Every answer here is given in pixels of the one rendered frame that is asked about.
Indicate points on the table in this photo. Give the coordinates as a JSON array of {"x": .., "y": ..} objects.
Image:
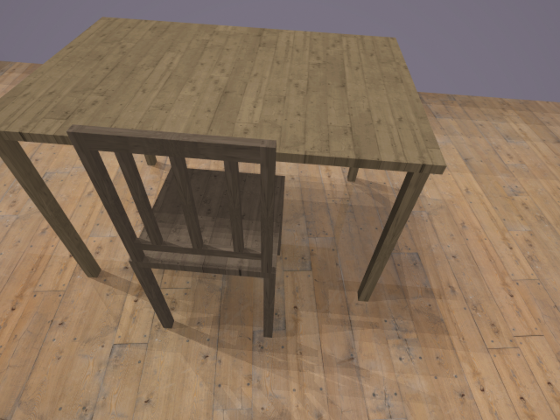
[{"x": 326, "y": 98}]

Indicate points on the chair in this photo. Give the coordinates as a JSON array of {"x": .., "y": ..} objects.
[{"x": 220, "y": 222}]

